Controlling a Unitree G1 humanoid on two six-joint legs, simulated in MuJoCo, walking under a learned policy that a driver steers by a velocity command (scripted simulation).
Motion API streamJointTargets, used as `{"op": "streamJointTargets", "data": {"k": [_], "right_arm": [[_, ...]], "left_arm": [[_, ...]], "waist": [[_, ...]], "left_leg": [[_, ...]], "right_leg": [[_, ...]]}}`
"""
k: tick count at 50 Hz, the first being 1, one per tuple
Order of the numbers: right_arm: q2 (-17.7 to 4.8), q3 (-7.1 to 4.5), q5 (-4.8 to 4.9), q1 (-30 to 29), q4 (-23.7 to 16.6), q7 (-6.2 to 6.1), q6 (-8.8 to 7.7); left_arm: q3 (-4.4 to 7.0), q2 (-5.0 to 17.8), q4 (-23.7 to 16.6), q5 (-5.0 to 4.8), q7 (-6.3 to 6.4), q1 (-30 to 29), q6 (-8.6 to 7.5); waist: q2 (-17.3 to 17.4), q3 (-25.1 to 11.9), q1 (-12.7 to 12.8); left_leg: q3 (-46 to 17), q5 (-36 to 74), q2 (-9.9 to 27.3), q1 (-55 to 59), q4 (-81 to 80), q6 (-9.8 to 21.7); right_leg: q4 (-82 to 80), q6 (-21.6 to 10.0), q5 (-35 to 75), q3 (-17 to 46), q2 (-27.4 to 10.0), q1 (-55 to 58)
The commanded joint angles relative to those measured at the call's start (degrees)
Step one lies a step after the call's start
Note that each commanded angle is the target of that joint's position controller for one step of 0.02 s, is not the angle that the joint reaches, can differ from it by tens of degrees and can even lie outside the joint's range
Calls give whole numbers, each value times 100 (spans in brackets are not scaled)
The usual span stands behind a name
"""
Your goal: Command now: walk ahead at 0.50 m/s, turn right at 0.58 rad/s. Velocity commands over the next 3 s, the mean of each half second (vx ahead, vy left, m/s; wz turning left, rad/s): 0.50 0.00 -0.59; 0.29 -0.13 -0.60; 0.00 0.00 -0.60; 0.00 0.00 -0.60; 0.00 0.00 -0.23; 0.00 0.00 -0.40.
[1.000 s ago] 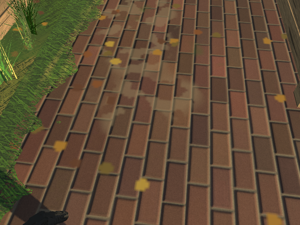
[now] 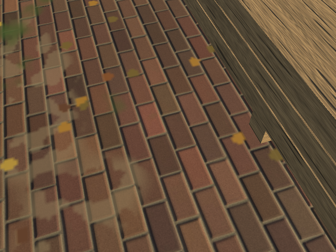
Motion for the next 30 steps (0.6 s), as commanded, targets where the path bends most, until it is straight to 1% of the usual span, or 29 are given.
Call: {"op": "streamJointTargets", "data": {"k": [1, 3, 4, 5, 7, 9, 11, 13, 14, 15, 16, 17, 18, 19, 20, 21, 22, 23, 24, 25, 26, 27, 28, 30], "right_arm": [[-835, -202, -130, -49, -565, -32, -102], [-675, -169, -162, -28, -565, -35, 14], [-570, -125, -190, -195, -611, -35, 40], [-485, -90, -202, -403, -674, -34, 53], [-375, -31, -187, -857, -768, -8, 43], [-324, 11, -149, -1318, -854, 65, -11], [-354, 17, -84, -1648, -934, 131, -60], [-485, -28, -44, -1749, -992, 178, -92], [-562, -61, -37, -1772, -1012, 196, -103], [-614, -89, -31, -1686, -1014, 198, -123], [-667, -125, -19, -1508, -988, 189, -143], [-729, -181, -24, -1119, -891, 164, -166], [-907, -268, -90, -538, -800, 119, -196], [-1256, -362, -163, 391, -725, 58, -196], [-1581, -444, -183, 685, -533, 104, -107], [-970, -318, -61, 511, -635, 123, -83], [-676, -233, -48, 304, -671, 91, -45], [-597, -181, -109, 51, -687, 88, -17], [-494, -153, -147, -105, -627, 78, 5], [-442, -123, -187, -182, -600, 67, -2], [-410, -126, -166, -211, -564, 66, -16], [-435, -139, -129, -204, -516, 68, -28], [-502, -160, -98, -198, -457, 61, -30], [-652, -212, -91, -185, -384, 47, -17]], "left_arm": [[198, 713, -410, 81, 61, 221, -112], [213, 756, -354, 54, 101, 227, -150], [227, 815, -315, 59, 148, 301, -158], [244, 874, -270, 48, 194, 388, -156], [253, 908, -182, 8, 255, 563, -136], [245, 906, -92, -10, 307, 733, -92], [259, 956, 16, -25, 326, 954, -61], [243, 899, 111, -58, 334, 1112, -23], [243, 906, 133, -42, 341, 1128, -2], [250, 911, 161, -33, 343, 1127, 15], [254, 909, 163, -24, 343, 1072, 32], [229, 828, 147, -22, 338, 980, 45], [147, 606, 104, 5, 319, 938, 28], [8, 241, -12, 117, 302, 987, -2], [-73, 65, -178, -84, 291, 1762, -67], [38, 709, 15, -141, 322, 1630, -49], [115, 964, -50, -92, 315, 1048, -13], [119, 909, -92, -35, 319, 784, 17], [138, 850, -139, 25, 296, 627, 21], [141, 755, -173, -13, 253, 638, 46], [126, 647, -177, -56, 227, 671, 79], [102, 530, -195, -71, 212, 655, 112], [82, 458, -235, -52, 218, 544, 133], [51, 382, -333, -19, 205, 287, 125]], "waist": [[-291, -862, 21], [-259, -742, -58], [-228, -641, -27], [-232, -546, 29], [-314, -424, 199], [-415, -333, 378], [-484, -298, 512], [-548, -293, 522], [-571, -277, 498], [-690, -300, 439], [-804, -320, 327], [-832, -435, 101], [-711, -875, -191], [58, -1714, -522], [2055, -2234, -103], [1208, -1710, -240], [673, -1068, -363], [307, -722, -263], [318, -436, -158], [531, -360, -30], [639, -335, 8], [650, -306, 31], [597, -270, 43], [408, -206, 5]], "left_leg": [[-427, 457, 377, -1536, -290, 29], [-319, 600, 340, -1361, -730, -101], [-253, 816, 290, -1380, -1029, -171], [-231, 1169, 238, -1433, -1373, -231], [-228, 2051, 91, -1362, -2288, -274], [-190, 2715, -119, -1036, -3184, -278], [-193, 2961, -280, -765, -3624, -265], [-330, 2775, -342, -699, -3918, -196], [-358, 2532, -381, -668, -4065, -149], [-383, 2248, -386, -530, -4126, -76], [-363, 1988, -393, -299, -4189, 17], [-270, 1979, -413, 252, -4412, 155], [-438, 1964, -129, 1301, -4434, 393], [-1455, 1702, 926, 2823, -4351, 775], [-4194, 242, 2040, 4267, -4999, 1621], [-4304, -692, 1993, 3921, -5203, 1485], [-3307, -331, 1758, 3286, -5225, 1256], [-2582, 502, 1504, 2624, -5313, 1156], [-2068, 1134, 1287, 2169, -5431, 1139], [-1649, 1446, 1131, 1850, -5576, 1091], [-1355, 1594, 1036, 1704, -5712, 1102], [-1111, 1762, 1021, 1625, -5812, 1146], [-936, 1881, 1059, 1591, -5931, 1203], [-606, 2274, 1130, 1689, -6042, 1283]], "right_leg": [[-1761, -1215, 972, 2485, -1566, 1826], [-1906, -1273, 1374, 2189, -1470, 1344], [-1973, -1268, 1379, 2025, -1399, 1154], [-2010, -1223, 1327, 1906, -1315, 1053], [-2001, -1019, 994, 1692, -1097, 965], [-1963, -838, 542, 1608, -940, 858], [-1873, -761, 326, 1767, -988, 904], [-1587, -703, 178, 2085, -1100, 1243], [-1403, -657, 182, 2236, -1151, 1412], [-1243, -613, 233, 2406, -1215, 1535], [-1065, -549, 372, 2525, -1236, 1594], [-777, -441, 588, 2513, -1125, 1534], [-1, -254, 795, 2279, -847, 1266], [1688, -9, -177, 1697, -444, 475], [3349, 276, -2398, 1021, 137, -1475], [4120, 387, -2078, 1166, -345, -2066], [4282, 441, -1548, 1017, -517, -2176], [4178, 496, -1174, 883, -702, -1950], [3939, 531, -936, 855, -843, -1851], [3782, 539, -787, 811, -987, -1614], [3652, 558, -732, 723, -1043, -1501], [3531, 585, -709, 647, -1077, -1495], [3356, 612, -630, 605, -1127, -1578], [2882, 676, -331, 584, -1210, -1782]]}}
Next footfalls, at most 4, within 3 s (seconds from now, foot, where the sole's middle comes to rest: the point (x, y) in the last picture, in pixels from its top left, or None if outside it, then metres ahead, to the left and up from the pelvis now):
0.36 left None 0.39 0.12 -0.76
0.88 right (235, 222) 0.54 -0.23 -0.76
1.48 left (188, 190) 0.68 -0.05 -0.76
2.06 right None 0.42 -0.08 -0.76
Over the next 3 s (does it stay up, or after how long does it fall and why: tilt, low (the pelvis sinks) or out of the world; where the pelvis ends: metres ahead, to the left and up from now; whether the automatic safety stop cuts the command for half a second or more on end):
stays up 0.47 0.01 0.00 its command is cut before an obstacle after 0.7 s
